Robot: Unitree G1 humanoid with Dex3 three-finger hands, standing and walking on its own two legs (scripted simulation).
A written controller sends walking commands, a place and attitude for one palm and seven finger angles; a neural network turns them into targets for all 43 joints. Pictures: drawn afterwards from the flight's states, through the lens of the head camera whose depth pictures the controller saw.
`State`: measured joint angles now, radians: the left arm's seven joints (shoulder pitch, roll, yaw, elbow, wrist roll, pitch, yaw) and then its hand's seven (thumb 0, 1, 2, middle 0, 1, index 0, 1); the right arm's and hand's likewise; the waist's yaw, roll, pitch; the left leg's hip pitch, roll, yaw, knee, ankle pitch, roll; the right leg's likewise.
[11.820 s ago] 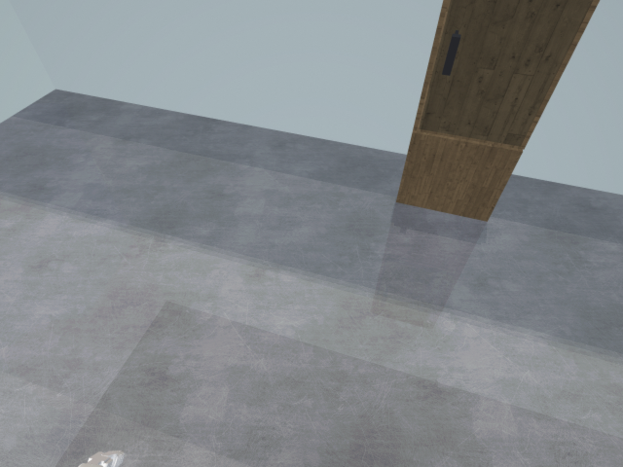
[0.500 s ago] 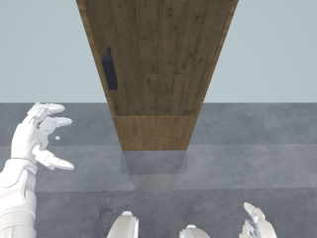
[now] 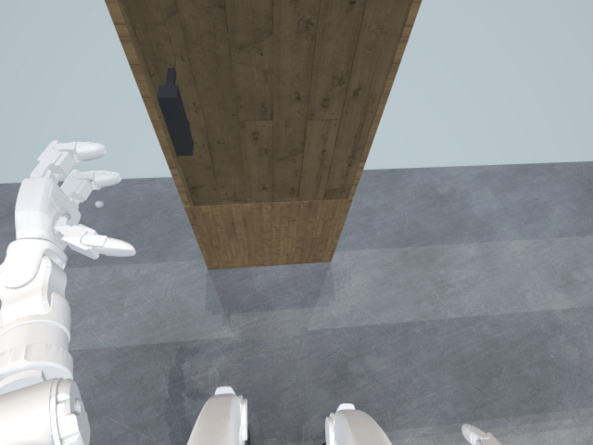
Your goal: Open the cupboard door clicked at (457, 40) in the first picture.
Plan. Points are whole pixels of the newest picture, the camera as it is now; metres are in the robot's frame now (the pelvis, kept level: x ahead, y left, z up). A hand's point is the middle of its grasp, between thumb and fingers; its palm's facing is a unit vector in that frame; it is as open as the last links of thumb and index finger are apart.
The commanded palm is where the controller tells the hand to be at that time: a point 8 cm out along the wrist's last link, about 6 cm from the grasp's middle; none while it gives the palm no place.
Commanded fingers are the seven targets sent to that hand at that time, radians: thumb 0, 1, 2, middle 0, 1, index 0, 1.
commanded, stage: move the hooked fingers beside the handle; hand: left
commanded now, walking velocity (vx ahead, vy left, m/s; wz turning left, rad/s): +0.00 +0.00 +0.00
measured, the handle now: (178, 112) +0.59 +0.19 +0.05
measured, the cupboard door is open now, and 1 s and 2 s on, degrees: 0 0 0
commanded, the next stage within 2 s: slide the fingers in behind the handle in 1.62 s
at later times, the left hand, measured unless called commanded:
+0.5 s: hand (116, 163) +0.48 +0.25 +0.06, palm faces +0.09 -1.00 -0.01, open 14.0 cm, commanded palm +0.46 +0.29 +0.05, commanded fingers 0.00 -0.50 0.30 -0.30 -1.20 -0.30 -1.20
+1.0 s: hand (131, 136) +0.53 +0.25 +0.05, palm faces +0.08 -1.00 +0.00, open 14.0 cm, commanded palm +0.51 +0.29 +0.05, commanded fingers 0.00 -0.50 0.30 -0.30 -1.20 -0.30 -1.20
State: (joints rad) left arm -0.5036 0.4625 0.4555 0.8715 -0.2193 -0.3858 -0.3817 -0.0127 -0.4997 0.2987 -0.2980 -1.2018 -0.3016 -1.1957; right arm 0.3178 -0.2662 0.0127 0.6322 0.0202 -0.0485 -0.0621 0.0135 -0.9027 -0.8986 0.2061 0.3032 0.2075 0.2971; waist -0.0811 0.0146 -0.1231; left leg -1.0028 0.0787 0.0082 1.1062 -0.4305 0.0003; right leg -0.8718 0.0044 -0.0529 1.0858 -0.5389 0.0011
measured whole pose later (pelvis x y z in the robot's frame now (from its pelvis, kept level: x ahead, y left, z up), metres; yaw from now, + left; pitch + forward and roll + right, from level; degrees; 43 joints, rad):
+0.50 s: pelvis +0.00 +0.01 -0.01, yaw -1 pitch +22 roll -4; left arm -0.79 0.56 0.48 1.13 -0.13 -0.42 -0.33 -0.01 -0.50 0.30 -0.30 -1.20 -0.30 -1.20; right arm 0.34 -0.27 0.03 0.64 0.00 0.03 -0.04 0.01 -0.90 -0.90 0.21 0.30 0.21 0.30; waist -0.14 0.02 -0.12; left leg -1.11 0.09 0.00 1.16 -0.44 0.01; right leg -0.97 0.01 -0.06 1.13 -0.54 0.01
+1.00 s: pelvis +0.00 +0.01 -0.02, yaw -3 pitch +27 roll -5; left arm -0.98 0.70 0.53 1.23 -0.07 -0.35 -0.32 -0.01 -0.50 0.30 -0.30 -1.20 -0.30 -1.20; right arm 0.39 -0.27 0.05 0.63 -0.02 0.08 -0.02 0.01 -0.90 -0.90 0.21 0.30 0.21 0.30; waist -0.20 0.03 -0.11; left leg -1.23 0.11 -0.01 1.21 -0.45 0.01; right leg -1.09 0.03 -0.05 1.16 -0.54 0.01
